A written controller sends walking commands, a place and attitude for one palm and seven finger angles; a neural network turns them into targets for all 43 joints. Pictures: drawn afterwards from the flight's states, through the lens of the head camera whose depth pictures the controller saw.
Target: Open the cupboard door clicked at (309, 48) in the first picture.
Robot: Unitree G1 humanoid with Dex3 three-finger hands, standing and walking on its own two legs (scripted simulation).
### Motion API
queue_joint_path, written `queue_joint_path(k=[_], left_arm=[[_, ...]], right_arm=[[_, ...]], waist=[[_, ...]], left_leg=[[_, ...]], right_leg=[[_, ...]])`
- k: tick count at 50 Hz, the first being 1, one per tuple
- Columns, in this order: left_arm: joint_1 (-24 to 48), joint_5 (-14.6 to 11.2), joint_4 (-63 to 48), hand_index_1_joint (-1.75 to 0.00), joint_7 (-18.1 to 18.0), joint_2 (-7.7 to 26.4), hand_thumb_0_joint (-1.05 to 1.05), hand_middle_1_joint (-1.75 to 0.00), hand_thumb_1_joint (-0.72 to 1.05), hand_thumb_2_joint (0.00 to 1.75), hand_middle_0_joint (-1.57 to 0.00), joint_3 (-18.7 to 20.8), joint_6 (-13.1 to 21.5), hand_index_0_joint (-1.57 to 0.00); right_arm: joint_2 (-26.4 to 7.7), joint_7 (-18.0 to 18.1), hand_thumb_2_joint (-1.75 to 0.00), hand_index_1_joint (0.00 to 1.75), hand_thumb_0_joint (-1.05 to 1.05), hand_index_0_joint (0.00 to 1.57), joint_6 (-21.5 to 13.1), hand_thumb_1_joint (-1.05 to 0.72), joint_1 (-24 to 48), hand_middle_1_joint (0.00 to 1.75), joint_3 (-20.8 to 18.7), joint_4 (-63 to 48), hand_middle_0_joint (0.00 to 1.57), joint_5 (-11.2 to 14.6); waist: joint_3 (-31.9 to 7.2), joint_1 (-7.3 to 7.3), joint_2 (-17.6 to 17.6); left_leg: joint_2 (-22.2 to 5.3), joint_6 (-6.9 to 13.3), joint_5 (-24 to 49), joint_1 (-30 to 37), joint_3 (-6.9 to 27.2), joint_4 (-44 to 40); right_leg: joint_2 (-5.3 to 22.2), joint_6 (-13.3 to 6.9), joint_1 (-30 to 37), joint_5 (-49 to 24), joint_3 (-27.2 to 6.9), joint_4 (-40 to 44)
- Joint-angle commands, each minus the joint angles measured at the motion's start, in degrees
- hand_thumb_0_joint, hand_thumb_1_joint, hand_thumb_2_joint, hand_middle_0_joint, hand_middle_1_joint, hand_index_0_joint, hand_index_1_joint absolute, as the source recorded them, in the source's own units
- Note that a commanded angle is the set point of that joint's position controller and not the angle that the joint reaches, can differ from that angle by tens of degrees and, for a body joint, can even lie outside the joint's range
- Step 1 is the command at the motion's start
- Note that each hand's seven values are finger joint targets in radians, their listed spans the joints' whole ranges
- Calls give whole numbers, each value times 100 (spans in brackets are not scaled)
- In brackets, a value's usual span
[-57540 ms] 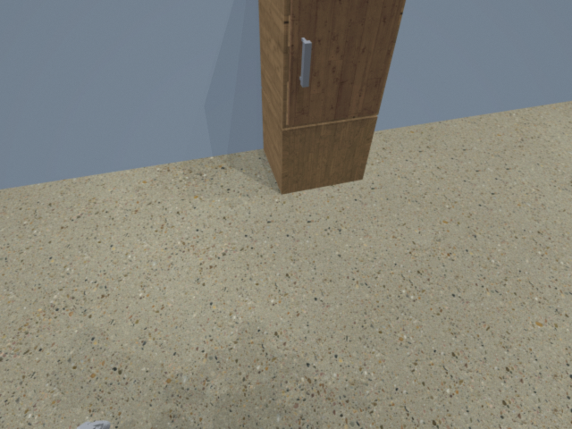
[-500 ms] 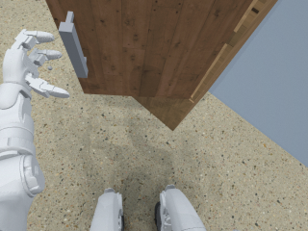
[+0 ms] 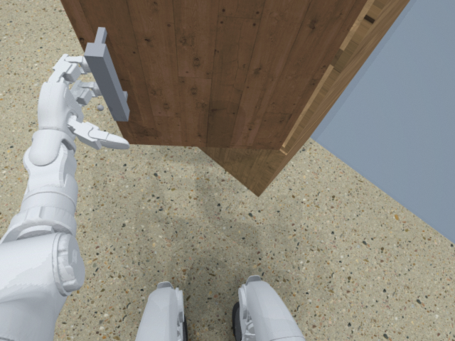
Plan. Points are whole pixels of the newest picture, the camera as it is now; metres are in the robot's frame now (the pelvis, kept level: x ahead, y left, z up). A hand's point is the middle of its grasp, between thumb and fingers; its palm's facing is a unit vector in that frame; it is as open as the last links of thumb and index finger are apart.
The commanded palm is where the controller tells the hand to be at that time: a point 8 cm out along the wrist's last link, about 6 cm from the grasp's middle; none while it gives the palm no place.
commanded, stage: slide the fingers in behind the handle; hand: left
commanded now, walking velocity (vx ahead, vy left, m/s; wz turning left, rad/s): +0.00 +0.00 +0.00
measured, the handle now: (112, 78) +0.55 +0.17 +0.05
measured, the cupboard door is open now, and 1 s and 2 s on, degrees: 41 42 53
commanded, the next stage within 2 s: close the thumb around the handle in 0.70 s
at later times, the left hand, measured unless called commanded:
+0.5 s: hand (118, 105) +0.50 +0.16 +0.04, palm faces -0.01 -1.00 -0.02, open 14.0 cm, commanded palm +0.47 +0.20 +0.05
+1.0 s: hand (120, 109) +0.49 +0.15 +0.04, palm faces -0.03 -1.00 +0.00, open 12.9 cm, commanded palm +0.48 +0.20 +0.05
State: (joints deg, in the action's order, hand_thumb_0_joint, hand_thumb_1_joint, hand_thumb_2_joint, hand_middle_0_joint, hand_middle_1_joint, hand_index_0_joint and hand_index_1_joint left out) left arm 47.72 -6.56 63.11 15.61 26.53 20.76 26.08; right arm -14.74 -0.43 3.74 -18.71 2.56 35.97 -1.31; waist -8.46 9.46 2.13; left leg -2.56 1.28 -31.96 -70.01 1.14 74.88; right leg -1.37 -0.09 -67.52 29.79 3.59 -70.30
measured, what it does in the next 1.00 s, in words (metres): stands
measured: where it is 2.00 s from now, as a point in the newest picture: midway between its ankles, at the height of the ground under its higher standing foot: outside the picture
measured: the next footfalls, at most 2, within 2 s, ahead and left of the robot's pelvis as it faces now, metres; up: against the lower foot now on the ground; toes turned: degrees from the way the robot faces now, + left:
none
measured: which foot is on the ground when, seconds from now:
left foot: down 0.00-1.00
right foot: down 0.00-1.00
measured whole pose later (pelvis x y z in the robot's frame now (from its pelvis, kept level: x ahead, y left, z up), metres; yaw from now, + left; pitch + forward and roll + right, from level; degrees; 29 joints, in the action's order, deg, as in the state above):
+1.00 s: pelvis +0.00 -0.01 +0.00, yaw +1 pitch +26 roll -3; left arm 49.1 -5.4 65.5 11.5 22.9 18.6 27.4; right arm -15.1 -0.7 3.5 -18.0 2.1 36.3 -1.7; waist -8.9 9.4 2.2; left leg -2.2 0.8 -31.4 -69.7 1.1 74.7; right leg -1.1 -0.6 -67.7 29.9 3.5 -71.1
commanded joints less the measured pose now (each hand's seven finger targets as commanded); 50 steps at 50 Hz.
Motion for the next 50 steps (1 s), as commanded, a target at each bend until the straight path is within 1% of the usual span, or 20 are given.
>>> queue_joint_path(k=[1, 5, 7, 10, 11, 13, 14, 16, 19, 20, 27, 28, 29, 36, 38, 40, 43, 45, 47, 50], left_arm=[[2391, -74, -1169, -120, -97, 1180, 0, -120, -50, 30, -30, 142, 398, -30], [2380, -34, -1244, -120, -177, 1012, 0, -120, -50, 30, -30, 31, 436, -30], [2313, -3, -1129, -120, -229, 890, 0, -120, -50, 30, -30, -68, 414, -30], [2360, 23, -1206, -120, -318, 897, 0, -120, -50, 30, -30, -43, 472, -30], [2421, 7, -1161, -120, -345, 767, 0, -120, -50, 30, -30, -131, 456, -30], [2451, 29, -985, -120, -410, 1054, 0, -120, -50, 30, -30, 91, 462, -30], [2594, 48, -1079, -120, -425, 944, 0, -120, -50, 30, -30, -19, 475, -30], [2426, 94, -1079, -120, -453, 1120, 0, -120, -50, 30, -30, 133, 509, -30], [2554, 112, -1178, -120, -431, 1095, 0, -120, -50, 30, -30, 80, 557, -30], [2390, 96, -1139, -120, -424, 1120, 0, -120, -50, 30, -30, 150, 549, -30], [2162, -3, -1111, -120, -268, 1036, 0, -120, -50, 30, -30, 87, 453, -30], [2287, -53, -1205, -120, -234, 872, 0, -120, -50, 30, -30, -31, 476, -30], [2313, -32, -1222, -120, -234, 1053, 0, -120, -50, 30, -30, 86, 494, -30], [2337, -49, -1113, -120, -254, 874, 0, -120, -50, 30, -30, -68, 522, -30], [2522, -40, -1076, -120, -287, 776, 0, -120, -50, 30, -30, -158, 535, -30], [2534, 11, -1178, -120, -312, 871, 0, -120, -50, 30, -30, -113, 579, -30], [2432, -27, -1138, -122, -338, 595, 0, -122, -33, 37, -31, -260, 590, -31], [2514, 19, -941, -123, -399, 629, 0, -123, -22, 42, -32, -256, 526, -32], [2515, 62, -891, -124, -480, 944, 0, -124, -11, 47, -33, 7, 497, -33], [2697, 105, -1002, -126, -537, 1009, 0, -126, 6, 54, -34, 36, 558, -34]], right_arm=[[-1061, 65, -90, 30, 0, 20, -84, -90, -893, 30, -415, -227, 20, 0], [-1010, 49, -90, 30, 0, 20, -91, -90, -877, 30, -415, -238, 20, -13], [-998, 35, -90, 30, 0, 20, -76, -90, -853, 30, -411, -253, 20, -5], [-996, 34, -90, 30, 0, 20, -86, -90, -863, 30, -427, -256, 20, -18], [-973, 28, -90, 30, 0, 20, -89, -90, -836, 30, -422, -239, 20, -22], [-999, 38, -90, 30, 0, 20, -90, -90, -883, 30, -400, -235, 20, -32], [-984, 38, -90, 30, 0, 20, -100, -90, -844, 30, -398, -246, 20, -25], [-983, 35, -90, 30, 0, 20, -102, -90, -843, 30, -404, -279, 20, -33], [-981, 24, -90, 30, 0, 20, -109, -90, -855, 30, -406, -278, 20, -43], [-971, 20, -90, 30, 0, 20, -103, -90, -860, 30, -414, -288, 20, -37], [-961, 37, -90, 30, 0, 20, -91, -90, -843, 30, -408, -309, 20, 9], [-948, 31, -90, 30, 0, 20, -122, -90, -848, 30, -411, -306, 20, 8], [-973, 42, -90, 30, 0, 20, -118, -90, -849, 30, -417, -266, 20, 12], [-985, 55, -90, 30, 0, 20, -152, -90, -813, 30, -419, -217, 20, 14], [-983, 58, -90, 30, 0, 20, -172, -90, -831, 30, -418, -203, 20, -3], [-999, 59, -90, 30, 0, 20, -169, -90, -815, 30, -428, -209, 20, -15], [-991, 31, -90, 30, 0, 20, -164, -90, -842, 30, -442, -214, 20, -28], [-1010, 25, -90, 30, 0, 20, -138, -90, -800, 30, -427, -201, 20, -24], [-1042, 43, -90, 30, 0, 20, -120, -90, -821, 30, -423, -224, 20, -27], [-1010, 37, -90, 30, 0, 20, -134, -90, -804, 30, -398, -256, 20, -47]], waist=[[-2980, 89, 600], [-3062, 63, 638], [-2846, 81, 606], [-3056, 47, 690], [-2885, 124, 644], [-2742, 113, 399], [-2838, 162, 473], [-3012, 46, 529], [-3106, 87, 613], [-3120, 19, 642], [-2973, 36, 325], [-3011, 83, 432], [-3015, 30, 486], [-2782, 67, 528], [-2700, 163, 495], [-2938, 80, 686], [-2929, 108, 675], [-2717, 137, 614], [-2742, 88, 437], [-2860, 100, 531]], left_leg=[[113, -31, 2399, 2593, 292, -807], [126, -32, 2452, 2600, 263, -801], [143, -29, 2256, 2448, 233, -836], [148, -44, 2394, 2577, 246, -815], [151, -25, 2304, 2479, 205, -808], [169, 10, 2062, 2135, 190, -796], [180, 18, 2050, 2127, 156, -778], [181, 6, 2097, 2147, 142, -763], [172, 7, 2240, 2250, 145, -742], [179, -4, 2306, 2266, 131, -743], [194, 33, 2145, 1982, 70, -789], [196, 47, 2171, 2082, 82, -759], [179, 19, 2190, 2136, 99, -774], [186, -1, 1949, 2205, 156, -853], [180, 20, 1911, 2245, 186, -839], [177, -14, 2052, 2427, 206, -842], [155, -40, 2277, 2671, 265, -859], [164, -43, 2012, 2425, 267, -864], [179, -18, 1881, 2227, 246, -867], [186, -3, 1910, 2172, 218, -814]], right_leg=[[-152, -130, 1092, -1743, -75, 784], [-146, -129, 1202, -1852, -94, 768], [-146, -130, 1168, -1729, -99, 810], [-135, -141, 1184, -1822, -111, 766], [-136, -120, 1177, -1814, -125, 819], [-143, -116, 1327, -1714, -168, 820], [-126, -96, 1356, -1762, -197, 817], [-128, -116, 1452, -1806, -212, 778], [-122, -109, 1441, -1942, -215, 751], [-126, -116, 1500, -2006, -218, 750], [-131, -86, 1802, -2076, -265, 837], [-136, -92, 1670, -2077, -269, 820], [-126, -99, 1639, -2040, -250, 819], [-128, -119, 1365, -1656, -197, 878], [-136, -121, 1204, -1565, -177, 870], [-118, -138, 1195, -1617, -166, 822], [-132, -157, 1015, -1670, -97, 788], [-122, -139, 949, -1474, -97, 808], [-125, -135, 1125, -1432, -132, 818], [-125, -127, 1196, -1501, -161, 776]])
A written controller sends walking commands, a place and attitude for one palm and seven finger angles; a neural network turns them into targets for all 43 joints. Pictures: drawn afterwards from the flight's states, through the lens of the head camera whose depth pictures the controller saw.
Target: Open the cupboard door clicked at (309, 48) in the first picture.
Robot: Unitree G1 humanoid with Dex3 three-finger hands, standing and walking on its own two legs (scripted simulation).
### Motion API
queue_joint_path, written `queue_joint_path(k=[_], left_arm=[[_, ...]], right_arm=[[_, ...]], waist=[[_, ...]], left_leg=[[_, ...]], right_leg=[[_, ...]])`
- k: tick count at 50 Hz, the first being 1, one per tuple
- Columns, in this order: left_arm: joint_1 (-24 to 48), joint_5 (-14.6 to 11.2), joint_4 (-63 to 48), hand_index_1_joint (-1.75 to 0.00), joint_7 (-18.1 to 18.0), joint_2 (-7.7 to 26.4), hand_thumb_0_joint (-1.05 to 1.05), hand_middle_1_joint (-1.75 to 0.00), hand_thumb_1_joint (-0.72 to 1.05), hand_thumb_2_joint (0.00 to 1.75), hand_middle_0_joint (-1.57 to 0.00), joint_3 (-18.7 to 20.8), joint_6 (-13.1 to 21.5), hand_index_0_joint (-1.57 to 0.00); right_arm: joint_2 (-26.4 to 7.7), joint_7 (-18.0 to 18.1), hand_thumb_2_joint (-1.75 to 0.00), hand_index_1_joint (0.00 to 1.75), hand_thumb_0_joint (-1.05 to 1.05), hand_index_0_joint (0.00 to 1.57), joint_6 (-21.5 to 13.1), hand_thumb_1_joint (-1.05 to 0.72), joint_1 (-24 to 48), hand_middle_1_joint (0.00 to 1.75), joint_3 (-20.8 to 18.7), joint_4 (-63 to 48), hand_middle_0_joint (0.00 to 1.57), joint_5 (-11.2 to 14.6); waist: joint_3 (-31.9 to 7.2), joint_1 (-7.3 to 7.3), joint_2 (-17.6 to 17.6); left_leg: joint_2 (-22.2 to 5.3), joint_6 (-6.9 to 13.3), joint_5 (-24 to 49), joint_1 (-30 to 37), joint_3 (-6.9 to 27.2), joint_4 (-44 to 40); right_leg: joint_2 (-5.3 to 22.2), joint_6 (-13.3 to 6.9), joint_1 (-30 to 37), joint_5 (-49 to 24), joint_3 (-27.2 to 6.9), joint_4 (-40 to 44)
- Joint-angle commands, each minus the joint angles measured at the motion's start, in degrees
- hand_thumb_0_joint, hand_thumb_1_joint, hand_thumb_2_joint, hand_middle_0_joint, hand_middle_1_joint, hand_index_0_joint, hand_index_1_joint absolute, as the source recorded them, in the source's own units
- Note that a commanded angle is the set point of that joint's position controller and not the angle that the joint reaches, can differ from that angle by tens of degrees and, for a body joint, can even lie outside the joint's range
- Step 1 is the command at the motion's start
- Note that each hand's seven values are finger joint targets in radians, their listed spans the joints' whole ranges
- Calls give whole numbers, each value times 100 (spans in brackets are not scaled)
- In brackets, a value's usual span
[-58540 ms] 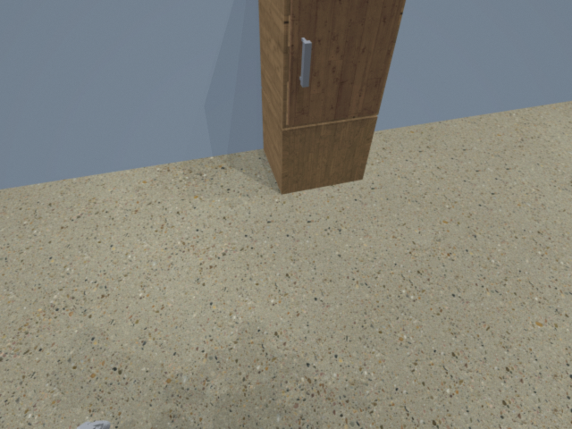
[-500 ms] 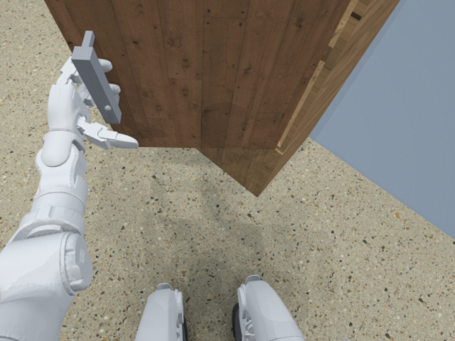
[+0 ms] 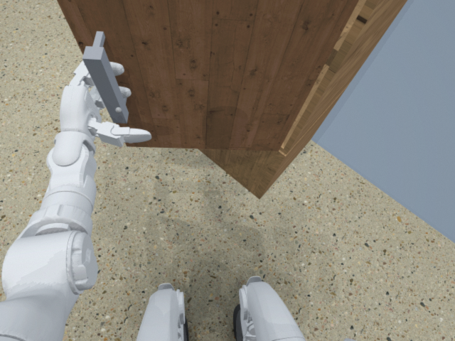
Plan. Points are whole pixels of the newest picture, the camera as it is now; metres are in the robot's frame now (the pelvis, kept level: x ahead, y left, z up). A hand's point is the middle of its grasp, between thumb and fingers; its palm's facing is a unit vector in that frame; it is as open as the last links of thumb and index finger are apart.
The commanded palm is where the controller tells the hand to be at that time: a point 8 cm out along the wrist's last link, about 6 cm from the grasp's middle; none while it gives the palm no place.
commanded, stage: close the thumb around the handle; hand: left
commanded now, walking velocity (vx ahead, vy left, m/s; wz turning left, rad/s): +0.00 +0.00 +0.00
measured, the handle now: (111, 81) +0.56 +0.17 +0.05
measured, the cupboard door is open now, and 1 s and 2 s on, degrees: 42 53 81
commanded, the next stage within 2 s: pull the door open along its arc in 0.50 s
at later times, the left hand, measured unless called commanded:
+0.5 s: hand (119, 110) +0.50 +0.15 +0.04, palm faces -0.04 -1.00 +0.00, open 6.2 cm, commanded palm +0.48 +0.20 +0.05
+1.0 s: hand (124, 149) +0.42 +0.14 +0.05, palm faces -0.05 -1.00 +0.00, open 6.4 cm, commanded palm +0.38 +0.20 +0.05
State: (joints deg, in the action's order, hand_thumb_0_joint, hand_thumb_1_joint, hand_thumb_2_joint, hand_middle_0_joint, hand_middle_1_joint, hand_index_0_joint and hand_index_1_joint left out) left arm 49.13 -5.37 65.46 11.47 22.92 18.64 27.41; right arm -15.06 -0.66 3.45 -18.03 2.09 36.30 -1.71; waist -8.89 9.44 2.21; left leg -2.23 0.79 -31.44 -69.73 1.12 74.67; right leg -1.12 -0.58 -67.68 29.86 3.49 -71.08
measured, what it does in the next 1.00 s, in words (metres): stands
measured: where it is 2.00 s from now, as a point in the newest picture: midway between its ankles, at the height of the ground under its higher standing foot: outside the picture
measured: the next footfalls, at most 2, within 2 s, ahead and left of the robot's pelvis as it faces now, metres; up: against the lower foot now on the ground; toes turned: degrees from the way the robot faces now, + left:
none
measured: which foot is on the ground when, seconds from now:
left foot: down 0.00-1.00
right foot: down 0.00-1.00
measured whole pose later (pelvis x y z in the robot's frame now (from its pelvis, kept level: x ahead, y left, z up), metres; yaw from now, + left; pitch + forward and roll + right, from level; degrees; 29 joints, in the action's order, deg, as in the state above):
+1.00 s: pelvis +0.01 +0.00 +0.02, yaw -1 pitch +23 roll -2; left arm 23.8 -9.4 42.0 10.3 14.0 13.3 28.1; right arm -13.5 -1.8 4.6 -18.5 0.6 33.9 0.0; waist -10.0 6.2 1.7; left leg -2.6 0.5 -31.2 -61.0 -0.7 69.1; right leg -1.6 -0.8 -60.4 29.6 1.6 -67.0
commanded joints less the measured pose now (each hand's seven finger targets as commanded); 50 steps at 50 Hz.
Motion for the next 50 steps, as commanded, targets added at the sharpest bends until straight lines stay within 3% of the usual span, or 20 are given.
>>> queue_joint_path(k=[1, 4, 6, 9, 13, 15, 17, 18, 22, 23, 26, 30, 31, 34, 36, 40, 49, 50], left_arm=[[2499, 11, -1223, -127, -120, 1377, 0, -127, 12, 56, -34, 249, 442, -34], [2384, -7, -1357, -128, -69, 1359, 0, -128, 28, 64, -36, 256, 501, -36], [2313, -24, -1239, -130, -26, 1154, 0, -130, 40, 68, -36, 93, 445, -36], [2313, -93, -1338, -131, -9, 1357, 0, -131, 56, 76, -38, 287, 389, -38], [2240, -133, -1357, -134, 12, 1242, 0, -134, 79, 85, -39, 229, 376, -39], [2301, -98, -1397, -135, 13, 1117, 0, -135, 90, 90, -40, 83, 401, -40], [2246, -105, -1488, -135, -1, 1225, 0, -135, 90, 90, -40, 179, 432, -40], [2245, -117, -1511, -135, -1, 1174, 0, -135, 90, 90, -40, 147, 460, -40], [2247, -104, -1406, -135, -69, 1160, 0, -135, 90, 90, -40, 181, 446, -40], [2304, -89, -1494, -135, -101, 1320, 0, -135, 90, 90, -40, 295, 497, -40], [2220, -12, -1324, -135, -118, 1431, 0, -135, 90, 90, -40, 346, 476, -40], [2116, -44, -1478, -135, -103, 1180, 0, -135, 90, 90, -40, 200, 523, -40], [2382, -60, -1577, -135, -105, 1009, 0, -135, 90, 90, -40, 17, 536, -40], [1836, -74, -1458, -135, -109, 1019, 0, -135, 90, 90, -40, 122, 538, -40], [1640, -107, -1801, -135, -84, 991, 0, -135, 90, 90, -40, 88, 575, -40], [714, -251, -2281, -135, -32, 737, 0, -135, 90, 90, -40, -8, 555, -40], [-1832, -494, -3923, -135, -125, 84, 0, -135, 90, 90, -40, -356, 529, -40], [-1912, -926, -4179, -135, -951, -155, 0, -135, 90, 90, -40, 401, 529, -40]], right_arm=[[-980, 56, -90, 30, 0, 20, -107, -90, -878, 30, -357, -299, 20, -5], [-972, 43, -90, 30, 0, 20, -105, -90, -900, 30, -372, -310, 20, -7], [-965, 33, -90, 30, 0, 20, -80, -90, -905, 30, -374, -292, 20, 9], [-991, 48, -90, 30, 0, 20, -65, -90, -943, 30, -375, -279, 20, 13], [-956, 48, -90, 30, 0, 20, -67, -90, -974, 30, -374, -271, 20, 10], [-938, 45, -90, 30, 0, 20, -63, -90, -934, 30, -372, -254, 20, 15], [-959, 48, -90, 30, 0, 20, -60, -90, -945, 30, -393, -262, 20, 17], [-945, 46, -90, 30, 0, 20, -69, -90, -961, 30, -390, -272, 20, 8], [-944, 43, -90, 30, 0, 20, -53, -90, -904, 30, -387, -267, 20, 4], [-946, 44, -90, 30, 0, 20, -63, -90, -926, 30, -381, -275, 20, -8], [-944, 56, -90, 30, 0, 20, -47, -90, -900, 30, -366, -292, 20, 2], [-926, 35, -90, 30, 0, 20, -52, -90, -857, 30, -388, -333, 20, 1], [-912, 34, -90, 30, 0, 20, -64, -90, -840, 30, -389, -323, 20, -4], [-925, 16, -90, 30, 0, 20, -63, -90, -847, 30, -408, -353, 20, 12], [-909, -3, -90, 30, 0, 20, -53, -90, -783, 30, -427, -408, 20, 32], [-838, -30, -90, 30, 0, 20, -51, -90, -682, 30, -448, -533, 20, 97], [-688, -55, -90, 30, 0, 20, -116, -90, -216, 30, -510, -888, 20, 202], [-496, -12, -90, 30, 0, 20, -184, -90, -54, 30, -484, -918, 20, 124]], waist=[[-2908, 92, 497], [-3191, 43, 651], [-2951, 103, 607], [-3065, 57, 569], [-2947, 74, 415], [-2883, 95, 549], [-2995, 67, 474], [-3021, 51, 599], [-2796, 73, 537], [-2888, 22, 611], [-2813, 45, 420], [-3045, 1, 613], [-2991, 112, 636], [-3021, -44, 483], [-3159, -144, 621], [-3190, -303, 273], [-2553, -633, -28], [-2394, -1066, -128]], left_leg=[[155, 45, 1888, 2180, 220, -782], [135, 18, 2198, 2440, 222, -772], [121, 7, 2175, 2450, 236, -806], [121, 19, 2237, 2432, 223, -809], [131, 41, 2247, 2354, 211, -818], [129, 25, 2225, 2412, 213, -833], [125, 27, 2255, 2450, 211, -835], [132, 21, 2340, 2499, 217, -822], [132, 19, 2172, 2399, 199, -847], [138, 19, 2203, 2415, 205, -838], [151, 40, 2100, 2157, 168, -822], [143, 7, 2306, 2478, 176, -813], [136, 8, 2255, 2478, 187, -807], [139, 0, 2255, 2462, 166, -862], [146, -14, 2382, 2618, 127, -908], [176, 5, 2453, 2484, 24, -1019], [222, 17, 2332, 2362, -127, -1323], [226, -57, 2240, 2179, -169, -1447]], right_leg=[[-151, -80, 1226, -1526, -158, 849], [-159, -87, 1286, -1761, -146, 800], [-161, -85, 1157, -1706, -112, 838], [-160, -76, 1318, -1827, -126, 848], [-175, -71, 1414, -1899, -137, 880], [-163, -73, 1306, -1847, -118, 886], [-167, -74, 1391, -1888, -134, 893], [-170, -90, 1340, -1927, -129, 850], [-161, -69, 1268, -1787, -125, 901], [-162, -85, 1310, -1802, -136, 855], [-156, -62, 1490, -1846, -171, 866], [-157, -77, 1384, -1926, -147, 834], [-152, -64, 1324, -1901, -148, 859], [-162, -81, 1454, -1907, -142, 858], [-158, -93, 1595, -2049, -153, 873], [-161, -72, 2142, -2392, -180, 944], [-115, -51, 2614, -2604, -195, 1134], [-111, -26, 2698, -2417, -112, 1177]])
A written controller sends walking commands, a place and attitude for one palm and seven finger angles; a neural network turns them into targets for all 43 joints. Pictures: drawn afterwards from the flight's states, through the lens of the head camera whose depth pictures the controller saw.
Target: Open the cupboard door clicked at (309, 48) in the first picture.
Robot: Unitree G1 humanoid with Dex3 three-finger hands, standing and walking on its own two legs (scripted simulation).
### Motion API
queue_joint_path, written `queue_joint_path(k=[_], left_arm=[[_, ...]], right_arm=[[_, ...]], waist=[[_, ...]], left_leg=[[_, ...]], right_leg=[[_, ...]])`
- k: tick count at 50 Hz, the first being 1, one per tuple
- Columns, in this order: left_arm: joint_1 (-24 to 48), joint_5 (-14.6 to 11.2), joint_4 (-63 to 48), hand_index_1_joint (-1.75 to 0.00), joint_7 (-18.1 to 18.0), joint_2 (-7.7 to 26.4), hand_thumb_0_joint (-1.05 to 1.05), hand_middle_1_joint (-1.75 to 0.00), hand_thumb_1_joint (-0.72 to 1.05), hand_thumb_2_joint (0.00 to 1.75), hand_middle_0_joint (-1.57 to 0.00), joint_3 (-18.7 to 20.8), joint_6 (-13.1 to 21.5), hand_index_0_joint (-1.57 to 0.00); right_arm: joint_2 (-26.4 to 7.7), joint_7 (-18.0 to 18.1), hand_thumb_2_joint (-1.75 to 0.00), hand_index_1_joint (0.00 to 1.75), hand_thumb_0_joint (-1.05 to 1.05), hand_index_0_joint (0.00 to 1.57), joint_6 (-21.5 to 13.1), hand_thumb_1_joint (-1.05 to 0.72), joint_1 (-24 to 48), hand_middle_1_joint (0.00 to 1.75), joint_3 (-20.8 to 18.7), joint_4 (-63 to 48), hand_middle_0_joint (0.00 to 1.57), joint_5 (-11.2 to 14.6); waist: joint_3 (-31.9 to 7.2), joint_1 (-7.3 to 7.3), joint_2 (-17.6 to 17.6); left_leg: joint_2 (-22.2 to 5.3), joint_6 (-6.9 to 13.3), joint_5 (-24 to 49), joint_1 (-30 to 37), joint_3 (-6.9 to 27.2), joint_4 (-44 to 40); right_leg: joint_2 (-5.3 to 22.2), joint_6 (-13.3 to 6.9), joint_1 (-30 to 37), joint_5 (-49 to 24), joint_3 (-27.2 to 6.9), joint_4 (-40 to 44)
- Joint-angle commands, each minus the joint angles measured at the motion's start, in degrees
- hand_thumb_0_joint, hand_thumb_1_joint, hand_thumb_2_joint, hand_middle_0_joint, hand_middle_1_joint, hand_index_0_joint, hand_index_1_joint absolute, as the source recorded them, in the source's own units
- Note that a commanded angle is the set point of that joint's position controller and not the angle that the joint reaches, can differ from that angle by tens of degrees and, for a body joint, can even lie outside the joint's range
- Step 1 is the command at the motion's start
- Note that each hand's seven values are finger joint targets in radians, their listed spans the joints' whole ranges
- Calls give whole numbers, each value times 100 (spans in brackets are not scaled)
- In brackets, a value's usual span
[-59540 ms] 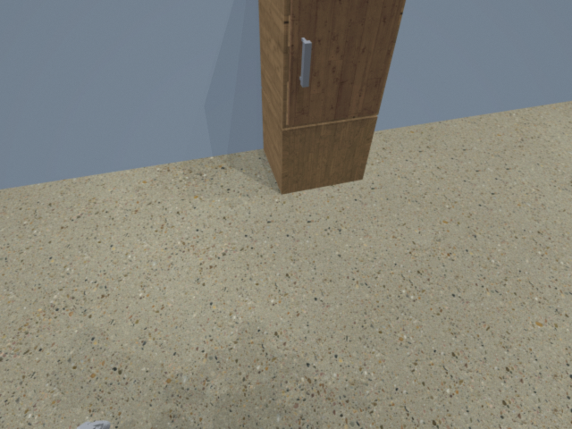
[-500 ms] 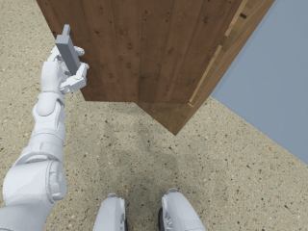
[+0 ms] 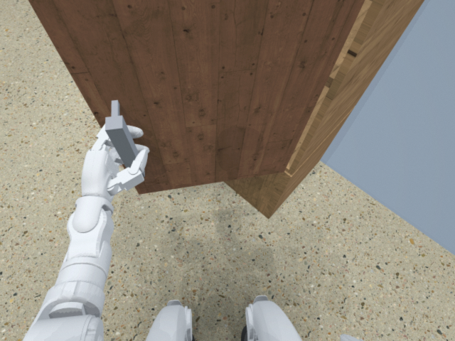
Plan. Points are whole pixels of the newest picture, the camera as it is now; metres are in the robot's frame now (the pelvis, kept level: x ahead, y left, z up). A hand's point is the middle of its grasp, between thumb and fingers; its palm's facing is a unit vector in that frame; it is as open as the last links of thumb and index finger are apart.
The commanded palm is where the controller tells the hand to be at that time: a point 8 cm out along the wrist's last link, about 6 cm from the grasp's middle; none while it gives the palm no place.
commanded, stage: pull the door open along its arc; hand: left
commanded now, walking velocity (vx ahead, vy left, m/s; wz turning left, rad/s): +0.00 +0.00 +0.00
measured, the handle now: (127, 141) +0.46 +0.17 +0.03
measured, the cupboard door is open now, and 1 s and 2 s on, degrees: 53 81 82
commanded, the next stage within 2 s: open thumb and fingers to let go in 0.68 s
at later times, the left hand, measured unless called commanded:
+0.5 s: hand (171, 225) +0.30 +0.08 +0.03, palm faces +0.39 -0.92 +0.02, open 6.4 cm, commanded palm +0.24 +0.12 +0.03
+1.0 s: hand (191, 248) +0.27 +0.05 +0.03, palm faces +0.39 -0.92 -0.02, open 6.9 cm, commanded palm +0.21 +0.08 +0.03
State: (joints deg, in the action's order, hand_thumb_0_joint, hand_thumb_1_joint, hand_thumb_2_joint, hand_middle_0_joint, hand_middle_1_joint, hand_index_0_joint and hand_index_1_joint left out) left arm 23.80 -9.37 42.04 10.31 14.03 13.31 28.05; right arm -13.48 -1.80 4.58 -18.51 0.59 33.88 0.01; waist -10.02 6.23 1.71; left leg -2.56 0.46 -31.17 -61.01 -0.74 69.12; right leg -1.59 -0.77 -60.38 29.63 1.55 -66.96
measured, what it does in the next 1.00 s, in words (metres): stands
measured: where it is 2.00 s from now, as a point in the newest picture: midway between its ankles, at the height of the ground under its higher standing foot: outside the picture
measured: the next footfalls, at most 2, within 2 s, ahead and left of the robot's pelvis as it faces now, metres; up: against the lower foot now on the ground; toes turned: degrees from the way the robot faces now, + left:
none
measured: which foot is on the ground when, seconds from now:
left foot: down 0.00-1.00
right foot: down 0.00-1.00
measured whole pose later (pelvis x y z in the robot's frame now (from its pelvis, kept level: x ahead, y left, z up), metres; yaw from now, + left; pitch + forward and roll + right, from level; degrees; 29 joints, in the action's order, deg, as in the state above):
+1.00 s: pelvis +0.00 -0.04 -0.01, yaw +5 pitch +18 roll +1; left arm -11.8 6.2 9.4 -29.7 -5.0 -13.6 22.5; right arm -10.2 -1.2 -4.4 -9.4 0.4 32.6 -4.9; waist -11.9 0.1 1.5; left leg -0.6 -3.4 -31.3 -57.1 3.7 70.0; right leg 0.2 -4.4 -56.0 33.6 6.0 -71.0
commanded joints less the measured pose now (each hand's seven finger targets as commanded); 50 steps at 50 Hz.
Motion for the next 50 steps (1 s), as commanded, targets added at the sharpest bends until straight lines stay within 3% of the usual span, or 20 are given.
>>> queue_joint_path(k=[1, 2, 3, 5, 10, 13, 16, 18, 22, 28, 35, 38, 39, 42, 44, 48, 50], left_arm=[[251, -352, -1762, -135, -1242, 263, 0, -135, 90, 90, -40, 438, 417, -40], [120, -226, -1882, -135, -1561, 205, 0, -135, 90, 90, -40, 407, 427, -40], [12, -71, -2119, -135, -1880, 280, 0, -135, 90, 90, -40, 453, 498, -40], [-237, 303, -2233, -135, -2328, 20, 0, -135, 90, 90, -40, 136, 553, -40], [-281, 970, -2542, -135, -3083, -533, 0, -135, 90, 90, -40, -557, 657, -40], [-739, 1111, -2663, -135, -3321, -936, 0, -135, 90, 90, -40, -952, 584, -40], [-1074, 1126, -2903, -135, -3419, -1211, 0, -135, 90, 90, -40, -1271, 482, -40], [-1404, 1112, -3156, -135, -3558, -1400, 0, -135, 90, 90, -40, -1443, 428, -40], [-1993, 1253, -3437, -135, -3835, -1789, 0, -135, 90, 90, -40, -1923, 328, -40], [-2833, 1684, -3930, -135, -3977, -2108, 0, -135, 90, 90, -40, -2541, 233, -40], [-4245, 1704, -4664, -135, -3933, -2544, 0, -135, 90, 90, -40, -3105, -4, -40], [-3527, 1676, -4729, -135, -4069, -2315, 0, -135, 90, 90, -40, -2885, -86, -40], [-2969, 1706, -4612, -135, -4145, -2175, 0, -135, 90, 90, -40, -2750, -71, -40], [-2895, 1722, -4338, -133, -4187, -2286, 0, -133, 69, 81, -38, -2744, -64, -38], [-3000, 1703, -4388, -131, -4151, -2264, 0, -131, 55, 75, -38, -2729, -82, -38], [-3312, 1656, -4552, -128, -4032, -2336, 0, -128, 27, 63, -35, -2858, -198, -35], [-3210, 1652, -4542, -127, -4006, -2342, 0, -127, 13, 57, -35, -2900, -240, -35]], right_arm=[[-621, 66, -90, 30, 0, 20, -357, -90, 63, 30, -311, -693, 20, -77], [-629, 40, -90, 30, 0, 20, -389, -90, 77, 30, -316, -668, 20, -117], [-628, 35, -90, 30, 0, 20, -418, -90, 107, 30, -323, -690, 20, -170], [-568, -11, -90, 30, 0, 20, -416, -90, 208, 30, -316, -675, 20, -264], [-479, -34, -90, 30, 0, 20, -431, -90, 506, 30, -332, -694, 20, -404], [-438, -40, -90, 30, 0, 20, -449, -90, 604, 30, -342, -764, 20, -439], [-366, -43, -90, 30, 0, 20, -469, -90, 740, 30, -328, -793, 20, -426], [-341, -39, -90, 30, 0, 20, -508, -90, 784, 30, -331, -834, 20, -430], [-259, -75, -90, 30, 0, 20, -603, -90, 905, 30, -320, -830, 20, -436], [-177, -35, -90, 30, 0, 20, -827, -90, 1035, 30, -281, -906, 20, -483], [-69, -3, -90, 30, 0, 20, -1140, -90, 1169, 30, -181, -1065, 20, -444], [-97, 62, -90, 30, 0, 20, -1180, -90, 1191, 30, -164, -995, 20, -463], [-108, 90, -90, 30, 0, 20, -1181, -90, 1227, 30, -166, -909, 20, -477], [-101, 109, -90, 30, 0, 20, -1227, -90, 1263, 30, -171, -884, 20, -490], [-96, 113, -90, 30, 0, 20, -1234, -90, 1206, 30, -196, -906, 20, -479], [-122, 88, -90, 30, 0, 20, -1206, -90, 1096, 30, -211, -1000, 20, -449], [-130, 88, -90, 30, 0, 20, -1187, -90, 1082, 30, -198, -990, 20, -444]], waist=[[-2058, -605, -25], [-1992, -586, -196], [-2034, -659, -151], [-1992, -614, -158], [-1948, -515, -230], [-2008, -543, -367], [-1951, -587, -289], [-2032, -594, -445], [-1757, -567, -540], [-1609, -510, -589], [-1519, -567, -578], [-1279, -462, -606], [-1120, -377, -570], [-1251, -410, -641], [-1576, -482, -687], [-1738, -513, -628], [-1542, -431, -732]], left_leg=[[271, -68, 1991, 1296, 17, -936], [260, -75, 1925, 1253, 37, -934], [266, -82, 2006, 1287, 65, -922], [281, -81, 1963, 1276, 36, -871], [312, -50, 1596, 1268, 54, -793], [333, -34, 1592, 1326, 61, -800], [365, -35, 1541, 1346, 30, -834], [368, -28, 1642, 1383, 54, -825], [385, -46, 1535, 1343, 68, -840], [409, -31, 1369, 1248, 123, -746], [450, -48, 1260, 1201, 153, -696], [460, -54, 1027, 1008, 215, -545], [446, -59, 928, 942, 232, -458], [467, -52, 775, 888, 233, -401], [473, -57, 978, 917, 227, -393], [468, -53, 1210, 1022, 222, -495], [450, -53, 1096, 999, 219, -497]], right_leg=[[-78, 2, 1852, -2148, 105, 801], [-56, -5, 1831, -2067, 134, 789], [-61, -34, 1827, -2085, 148, 724], [-10, -27, 1790, -2159, 106, 693], [53, -35, 1707, -1890, 39, 742], [44, -50, 1857, -1929, 26, 814], [81, -48, 2030, -1995, -12, 916], [80, -50, 2169, -2121, -28, 949], [139, -28, 2159, -2110, -63, 1050], [212, -33, 2090, -2024, -164, 1112], [259, -15, 2117, -2091, -185, 1128], [276, -3, 1864, -1665, -267, 1175], [296, 11, 1643, -1448, -325, 1176], [323, 25, 1556, -1074, -379, 1210], [370, 55, 1857, -1571, -471, 1173], [357, 41, 2133, -2085, -374, 1115], [375, 72, 2017, -1966, -359, 1161]])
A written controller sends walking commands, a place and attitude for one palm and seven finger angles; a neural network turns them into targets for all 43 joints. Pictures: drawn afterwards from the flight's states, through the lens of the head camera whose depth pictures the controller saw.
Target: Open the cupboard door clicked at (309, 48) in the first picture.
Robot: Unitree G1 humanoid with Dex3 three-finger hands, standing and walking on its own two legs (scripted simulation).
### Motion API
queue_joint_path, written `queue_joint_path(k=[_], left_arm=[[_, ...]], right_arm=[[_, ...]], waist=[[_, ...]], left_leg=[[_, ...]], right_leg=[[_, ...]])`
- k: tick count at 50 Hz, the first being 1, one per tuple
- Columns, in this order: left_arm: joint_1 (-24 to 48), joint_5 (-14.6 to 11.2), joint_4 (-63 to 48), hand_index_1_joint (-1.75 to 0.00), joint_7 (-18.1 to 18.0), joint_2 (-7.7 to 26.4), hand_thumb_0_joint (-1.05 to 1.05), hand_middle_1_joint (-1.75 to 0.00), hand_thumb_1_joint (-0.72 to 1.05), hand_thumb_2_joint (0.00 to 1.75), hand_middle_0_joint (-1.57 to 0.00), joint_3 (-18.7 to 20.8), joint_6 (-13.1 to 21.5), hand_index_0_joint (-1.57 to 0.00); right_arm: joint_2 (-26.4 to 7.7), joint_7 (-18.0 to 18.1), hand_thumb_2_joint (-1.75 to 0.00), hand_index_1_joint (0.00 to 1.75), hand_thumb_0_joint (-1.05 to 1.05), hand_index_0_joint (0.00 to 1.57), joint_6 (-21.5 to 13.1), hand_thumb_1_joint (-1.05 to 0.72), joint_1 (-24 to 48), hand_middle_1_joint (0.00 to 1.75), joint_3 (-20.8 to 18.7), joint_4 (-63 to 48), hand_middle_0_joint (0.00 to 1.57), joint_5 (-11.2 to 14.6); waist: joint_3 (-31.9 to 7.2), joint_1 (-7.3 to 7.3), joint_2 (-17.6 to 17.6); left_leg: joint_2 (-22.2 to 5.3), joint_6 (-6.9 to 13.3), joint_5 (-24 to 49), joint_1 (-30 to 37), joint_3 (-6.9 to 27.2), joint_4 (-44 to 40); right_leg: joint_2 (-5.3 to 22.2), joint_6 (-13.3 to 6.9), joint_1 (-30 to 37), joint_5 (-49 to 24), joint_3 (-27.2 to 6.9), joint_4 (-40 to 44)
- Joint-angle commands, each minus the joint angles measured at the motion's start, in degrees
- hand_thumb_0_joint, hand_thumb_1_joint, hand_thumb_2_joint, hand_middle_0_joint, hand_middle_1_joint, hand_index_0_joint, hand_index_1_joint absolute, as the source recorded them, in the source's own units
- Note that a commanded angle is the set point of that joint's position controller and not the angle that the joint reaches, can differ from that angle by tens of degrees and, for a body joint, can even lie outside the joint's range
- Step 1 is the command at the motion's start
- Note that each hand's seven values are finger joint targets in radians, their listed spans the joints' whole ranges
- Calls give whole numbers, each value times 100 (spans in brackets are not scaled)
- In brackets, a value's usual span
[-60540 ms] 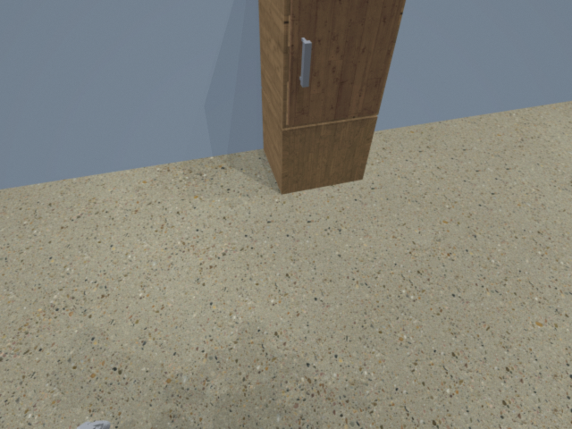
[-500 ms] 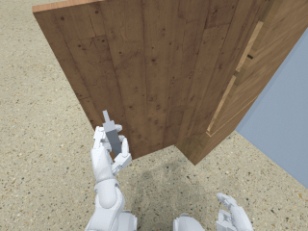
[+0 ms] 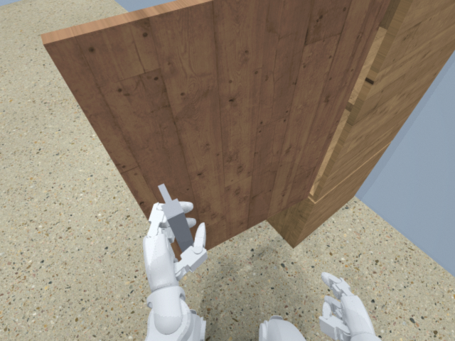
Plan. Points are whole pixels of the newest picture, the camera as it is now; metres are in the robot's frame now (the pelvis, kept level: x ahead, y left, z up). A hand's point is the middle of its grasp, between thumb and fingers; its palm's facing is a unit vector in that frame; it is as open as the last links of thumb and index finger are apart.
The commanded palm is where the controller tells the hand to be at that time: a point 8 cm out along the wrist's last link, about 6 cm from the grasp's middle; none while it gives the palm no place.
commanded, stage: open thumb and fingers to let go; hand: left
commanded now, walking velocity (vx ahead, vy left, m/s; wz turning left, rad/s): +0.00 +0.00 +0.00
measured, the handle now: (176, 221) +0.31 +0.11 +0.04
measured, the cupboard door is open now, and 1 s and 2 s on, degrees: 81 82 82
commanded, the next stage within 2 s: slide the hand sideways off the handle in 0.60 s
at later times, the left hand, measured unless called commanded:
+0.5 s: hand (188, 252) +0.26 +0.08 +0.03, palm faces +0.26 -0.97 -0.01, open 14.4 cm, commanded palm +0.22 +0.11 +0.03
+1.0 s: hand (183, 278) +0.22 +0.08 +0.04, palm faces -0.19 -0.98 +0.06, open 16.3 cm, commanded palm +0.21 +0.13 +0.03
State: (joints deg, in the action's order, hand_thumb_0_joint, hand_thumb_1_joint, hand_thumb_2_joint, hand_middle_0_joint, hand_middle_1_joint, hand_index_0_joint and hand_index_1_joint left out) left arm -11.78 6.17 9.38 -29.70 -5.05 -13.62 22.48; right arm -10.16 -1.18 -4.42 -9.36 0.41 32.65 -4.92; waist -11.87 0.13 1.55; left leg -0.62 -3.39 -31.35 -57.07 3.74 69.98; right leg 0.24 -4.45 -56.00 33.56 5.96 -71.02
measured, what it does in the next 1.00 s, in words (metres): stands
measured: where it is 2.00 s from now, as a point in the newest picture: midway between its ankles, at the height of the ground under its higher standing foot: outside the picture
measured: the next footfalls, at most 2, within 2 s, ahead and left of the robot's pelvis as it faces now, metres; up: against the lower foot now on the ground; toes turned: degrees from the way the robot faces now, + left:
none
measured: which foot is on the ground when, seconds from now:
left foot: down 0.00-1.00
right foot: down 0.00-1.00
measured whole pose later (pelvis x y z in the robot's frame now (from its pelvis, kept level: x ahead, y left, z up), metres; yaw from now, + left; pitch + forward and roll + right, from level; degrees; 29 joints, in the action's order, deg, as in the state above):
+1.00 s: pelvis -0.01 +0.04 -0.01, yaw -1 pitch +18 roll -1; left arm -18.1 -2.2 -0.7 -1.9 3.5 -16.4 22.5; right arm -12.8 -0.7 -4.0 -12.8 0.3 25.6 -1.5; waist -10.1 0.7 2.8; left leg 0.4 0.1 -32.5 -60.1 2.0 75.0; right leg 1.2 -1.3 -58.1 33.1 4.2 -73.7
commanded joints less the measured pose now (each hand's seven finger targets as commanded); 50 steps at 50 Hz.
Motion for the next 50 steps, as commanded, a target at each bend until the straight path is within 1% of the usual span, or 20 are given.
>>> queue_joint_path(k=[1, 9, 11, 15, 18, 23, 29, 32, 35, 36, 37, 38, 39, 40, 41, 43, 44, 45, 48, 50], left_arm=[[455, 100, -1349, -126, -3, -419, 0, -126, 6, 54, -34, -219, 329, -34], [498, 123, -1324, -120, -4, -372, 0, -120, -50, 30, -30, -194, 425, -30], [397, 107, -1362, -120, -7, -346, 0, -120, -50, 30, -30, -158, 426, -30], [441, 137, -1425, -100, -19, -384, 0, -100, -50, 30, -27, -225, 414, -27], [213, 119, -1450, -85, -29, -390, 0, -85, -50, 30, -24, -230, 373, -24], [444, 201, -1517, -60, -122, -516, 0, -60, -50, 30, -20, -365, 340, -20], [622, 205, -1235, -30, -227, -695, 0, -30, -50, 30, -15, -417, 172, -15], [924, 194, -1230, -30, -295, -751, 0, -30, -50, 30, -15, -424, 94, -15], [882, 188, -1159, -30, -288, -765, 0, -30, -50, 30, -15, -428, 35, -15], [907, 771, -1367, -30, 847, -9, 0, -30, -50, 30, -15, -1478, 233, -15], [996, 537, -1702, -30, 1502, 338, 0, -30, -50, 30, -15, -1061, 454, -15], [915, 350, -1918, -30, 1990, 476, 0, -30, -50, 30, -15, -1047, 546, -15], [717, 167, -2071, -30, 2438, 509, 0, -30, -50, 30, -15, -1048, 612, -15], [606, -99, -2088, -30, 2856, 468, 0, -30, -50, 30, -15, -1121, 639, -15], [642, -373, -2228, -30, 3133, 486, 0, -30, -50, 30, -15, -1027, 661, -15], [541, -841, -2352, -30, 3290, 286, 0, -30, -50, 30, -15, -905, 580, -15], [241, -954, -2230, -30, 3234, 293, 0, -30, -50, 30, -15, -735, 519, -15], [277, -994, -2356, -30, 3125, 300, 0, -30, -50, 30, -15, -654, 491, -15], [-67, -816, -2388, -30, 2703, 573, 0, -30, -50, 30, -15, -328, 410, -15], [-206, -605, -2453, -30, 2511, 614, 0, -30, -50, 30, -15, -324, 401, -15]], right_arm=[[-467, 35, -90, 30, 0, 20, -295, -90, 180, 30, -179, -870, 20, 45], [-481, 36, -90, 30, 0, 20, -340, -90, 211, 30, -181, -855, 20, 41], [-482, 39, -90, 30, 0, 20, -336, -90, 197, 30, -190, -878, 20, 42], [-494, 39, -90, 30, 0, 20, -337, -90, 204, 30, -198, -871, 20, 52], [-499, 38, -90, 30, 0, 20, -338, -90, 203, 30, -186, -931, 20, 53], [-515, 32, -90, 30, 0, 20, -340, -90, 225, 30, -169, -943, 20, 52], [-500, 28, -90, 30, 0, 20, -320, -90, 299, 30, -136, -930, 20, 58], [-489, 15, -90, 30, 0, 20, -308, -90, 316, 30, -132, -922, 20, 55], [-490, 14, -90, 30, 0, 20, -297, -90, 293, 30, -128, -923, 20, 58], [-768, -36, -90, 30, 0, 20, -270, -90, -111, 30, -174, -839, 20, 144], [-686, -21, -90, 30, 0, 20, -235, -90, -82, 30, -219, -980, 20, 160], [-715, -7, -90, 30, 0, 20, -216, -90, -60, 30, -223, -1080, 20, 183], [-691, 1, -90, 30, 0, 20, -221, -90, -33, 30, -227, -1177, 20, 232], [-692, 10, -90, 30, 0, 20, -242, -90, -32, 30, -212, -1271, 20, 284], [-692, 36, -90, 30, 0, 20, -270, -90, 12, 30, -205, -1348, 20, 331], [-684, 73, -90, 30, 0, 20, -318, -90, 81, 30, -174, -1518, 20, 413], [-698, 81, -90, 30, 0, 20, -320, -90, 69, 30, -176, -1561, 20, 423], [-723, 89, -90, 30, 0, 20, -326, -90, 75, 30, -192, -1597, 20, 421], [-742, 73, -90, 30, 0, 20, -280, -90, 40, 30, -209, -1684, 20, 379], [-730, 40, -90, 30, 0, 20, -231, -90, -7, 30, -228, -1736, 20, 356]], waist=[[-1355, 201, -729], [-1296, 159, -620], [-1363, 131, -665], [-1310, 145, -547], [-1343, 81, -488], [-1266, 108, -332], [-1147, 105, -390], [-1244, 104, -316], [-1222, 133, -472], [-1042, 696, -547], [-1345, 439, -352], [-1576, 411, -152], [-1591, 379, -60], [-1403, 482, -205], [-1324, 464, -174], [-1165, 402, -190], [-1004, 326, -331], [-1080, 318, -348], [-1127, 179, -338], [-1208, 179, -389]], left_leg=[[254, 339, 1069, 585, -219, -556], [256, 345, 945, 535, -199, -542], [261, 341, 955, 540, -212, -558], [244, 352, 997, 643, -212, -596], [249, 356, 1109, 689, -200, -640], [227, 351, 1073, 804, -161, -699], [210, 338, 937, 834, -143, -774], [221, 340, 866, 876, -152, -784], [209, 341, 916, 876, -145, -783], [197, 454, 1007, 952, -181, -595], [217, 464, 1158, 907, -179, -573], [219, 477, 1312, 977, -185, -544], [216, 476, 1374, 1055, -191, -524], [214, 491, 1242, 981, -164, -501], [211, 491, 1084, 914, -137, -496], [220, 492, 828, 862, -83, -557], [207, 460, 673, 781, -68, -604], [201, 460, 658, 789, -42, -583], [205, 429, 648, 655, -45, -575], [202, 415, 704, 662, -69, -545]], right_leg=[[196, 451, 1540, -2287, -831, 1578], [172, 386, 1366, -1827, -792, 1557], [162, 386, 1423, -1823, -771, 1544], [106, 345, 1280, -1771, -654, 1491], [55, 297, 1303, -1816, -557, 1433], [-9, 246, 1042, -1562, -393, 1326], [-44, 238, 878, -1285, -291, 1323], [-51, 235, 858, -1158, -292, 1344], [-56, 242, 882, -1230, -283, 1357], [33, 271, 663, -1645, -479, 1298], [75, 214, 948, -1927, -504, 1191], [85, 184, 1105, -2159, -540, 1078], [92, 185, 1048, -2215, -539, 1039], [92, 207, 970, -2082, -530, 1068], [82, 205, 901, -1846, -531, 1069], [31, 190, 768, -1341, -473, 1103], [12, 202, 664, -1067, -411, 1105], [2, 208, 585, -986, -374, 1045], [-16, 192, 532, -847, -340, 930], [-8, 201, 495, -917, -348, 861]])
